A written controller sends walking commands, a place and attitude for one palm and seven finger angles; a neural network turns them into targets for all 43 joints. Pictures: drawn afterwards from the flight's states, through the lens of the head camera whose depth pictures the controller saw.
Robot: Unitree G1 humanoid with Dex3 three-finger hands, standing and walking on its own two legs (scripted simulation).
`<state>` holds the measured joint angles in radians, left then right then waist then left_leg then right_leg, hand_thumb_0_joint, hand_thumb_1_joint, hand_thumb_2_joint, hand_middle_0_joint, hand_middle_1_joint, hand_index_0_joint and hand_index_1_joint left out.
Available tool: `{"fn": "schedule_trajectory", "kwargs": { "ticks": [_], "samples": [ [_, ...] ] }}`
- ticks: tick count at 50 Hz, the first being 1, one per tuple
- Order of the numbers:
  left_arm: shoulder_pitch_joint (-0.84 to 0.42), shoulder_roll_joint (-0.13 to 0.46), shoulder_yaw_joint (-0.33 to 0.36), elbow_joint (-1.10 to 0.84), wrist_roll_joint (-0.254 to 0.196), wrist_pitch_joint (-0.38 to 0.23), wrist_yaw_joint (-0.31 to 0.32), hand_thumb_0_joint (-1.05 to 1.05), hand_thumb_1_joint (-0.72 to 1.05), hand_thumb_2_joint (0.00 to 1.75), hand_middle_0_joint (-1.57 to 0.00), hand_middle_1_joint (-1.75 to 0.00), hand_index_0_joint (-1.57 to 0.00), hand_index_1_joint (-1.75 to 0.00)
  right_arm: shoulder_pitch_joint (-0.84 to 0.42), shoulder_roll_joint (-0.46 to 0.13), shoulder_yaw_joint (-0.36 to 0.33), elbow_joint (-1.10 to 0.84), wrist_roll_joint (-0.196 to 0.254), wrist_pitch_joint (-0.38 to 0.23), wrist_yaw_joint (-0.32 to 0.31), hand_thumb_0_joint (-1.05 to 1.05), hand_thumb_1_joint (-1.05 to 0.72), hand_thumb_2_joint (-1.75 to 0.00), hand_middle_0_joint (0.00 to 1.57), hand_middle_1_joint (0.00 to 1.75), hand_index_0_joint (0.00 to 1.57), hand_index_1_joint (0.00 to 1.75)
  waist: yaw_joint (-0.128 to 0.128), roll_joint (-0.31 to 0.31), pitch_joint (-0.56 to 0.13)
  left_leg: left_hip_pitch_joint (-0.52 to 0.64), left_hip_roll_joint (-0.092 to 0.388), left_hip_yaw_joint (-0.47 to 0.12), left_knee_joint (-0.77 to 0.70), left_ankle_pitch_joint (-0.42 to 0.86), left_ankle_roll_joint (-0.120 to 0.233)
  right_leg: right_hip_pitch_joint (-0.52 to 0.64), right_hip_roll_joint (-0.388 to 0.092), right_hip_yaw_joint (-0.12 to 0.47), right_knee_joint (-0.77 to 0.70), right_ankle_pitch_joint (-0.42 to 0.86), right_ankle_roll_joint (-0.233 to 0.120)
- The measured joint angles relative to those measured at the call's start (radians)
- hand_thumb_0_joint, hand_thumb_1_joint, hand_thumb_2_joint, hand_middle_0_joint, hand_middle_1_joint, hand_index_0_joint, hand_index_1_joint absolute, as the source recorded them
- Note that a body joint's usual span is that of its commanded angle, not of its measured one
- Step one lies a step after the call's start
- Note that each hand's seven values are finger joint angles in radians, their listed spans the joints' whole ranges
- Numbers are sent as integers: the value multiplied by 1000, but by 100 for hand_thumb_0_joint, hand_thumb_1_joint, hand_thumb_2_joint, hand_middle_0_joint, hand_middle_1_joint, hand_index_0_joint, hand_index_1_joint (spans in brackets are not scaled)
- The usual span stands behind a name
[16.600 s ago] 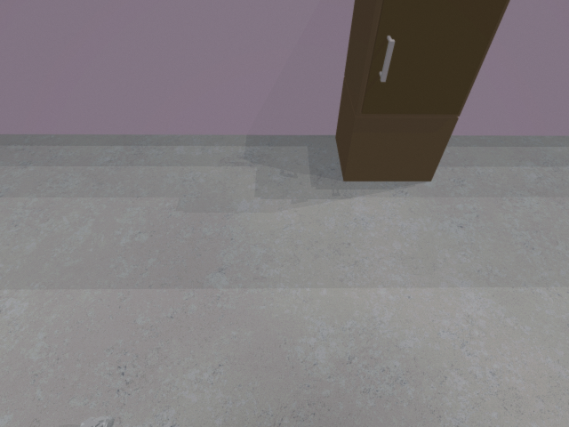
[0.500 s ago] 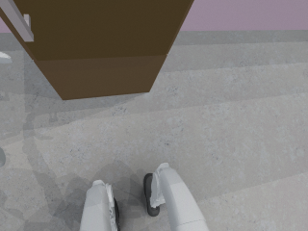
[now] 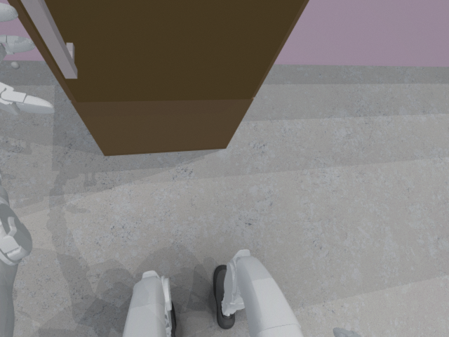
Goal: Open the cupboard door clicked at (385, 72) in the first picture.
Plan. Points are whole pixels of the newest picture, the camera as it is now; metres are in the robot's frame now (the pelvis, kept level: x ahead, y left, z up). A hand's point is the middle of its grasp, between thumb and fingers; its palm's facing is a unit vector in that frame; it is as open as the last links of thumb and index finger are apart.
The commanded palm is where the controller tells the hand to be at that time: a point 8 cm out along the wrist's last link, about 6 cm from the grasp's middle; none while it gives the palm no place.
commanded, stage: move the hooked fingers beside the handle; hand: left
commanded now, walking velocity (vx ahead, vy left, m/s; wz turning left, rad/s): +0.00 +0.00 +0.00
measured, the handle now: (54, 29) +0.59 +0.22 +0.04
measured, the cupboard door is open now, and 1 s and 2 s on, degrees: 0 0 0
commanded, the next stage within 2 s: slide the fingers in behind the handle in 0.14 s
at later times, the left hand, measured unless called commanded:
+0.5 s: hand (30, 66) +0.53 +0.25 +0.03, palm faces +0.02 -1.00 -0.02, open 14.0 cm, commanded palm +0.52 +0.27 +0.03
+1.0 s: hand (53, 67) +0.53 +0.22 +0.03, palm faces +0.03 -1.00 -0.03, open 14.0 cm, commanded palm +0.51 +0.24 +0.03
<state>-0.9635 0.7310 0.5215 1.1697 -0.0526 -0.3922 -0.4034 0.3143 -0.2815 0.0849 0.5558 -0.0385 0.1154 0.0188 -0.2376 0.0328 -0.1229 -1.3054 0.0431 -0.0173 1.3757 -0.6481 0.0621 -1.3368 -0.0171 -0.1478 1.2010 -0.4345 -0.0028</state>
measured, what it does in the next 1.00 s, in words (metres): stands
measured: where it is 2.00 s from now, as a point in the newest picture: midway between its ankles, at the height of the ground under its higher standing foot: (196, 324)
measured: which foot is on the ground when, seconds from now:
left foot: down 0.00-1.00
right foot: down 0.00-1.00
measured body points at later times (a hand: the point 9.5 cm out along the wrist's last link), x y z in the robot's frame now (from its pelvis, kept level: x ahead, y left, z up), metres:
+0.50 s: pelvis -0.01 -0.01 +0.00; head +0.20 +0.04 +0.39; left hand +0.52 +0.30 +0.03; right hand +0.00 -0.27 -0.10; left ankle -0.02 +0.07 -0.61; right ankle +0.06 -0.13 -0.61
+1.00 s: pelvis +0.00 -0.01 +0.00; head +0.19 +0.03 +0.40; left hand +0.52 +0.27 +0.03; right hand +0.01 -0.27 -0.10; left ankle -0.02 +0.07 -0.61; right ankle +0.06 -0.13 -0.61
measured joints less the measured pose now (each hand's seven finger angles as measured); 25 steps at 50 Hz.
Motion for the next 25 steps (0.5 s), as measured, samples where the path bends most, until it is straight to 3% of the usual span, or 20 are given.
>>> {"fn": "schedule_trajectory", "kwargs": {
  "ticks": [15,25],
  "samples": [
    [-2,17,16,-19,-14,0,-13,-1,-50,30,-30,-120,-30,-120,11,12,8,18,5,5,1,0,-90,-89,20,30,20,30,7,4,11,-23,2,-1,18,0,-5,-27,2,1,21,-1,-6],
    [-9,-26,-15,-17,-9,6,17,-1,-50,30,-30,-120,-30,-120,21,9,1,23,3,3,4,0,-90,-89,20,30,20,30,3,4,4,-17,1,1,10,6,-7,-22,2,3,16,4,-8]
  ]
}}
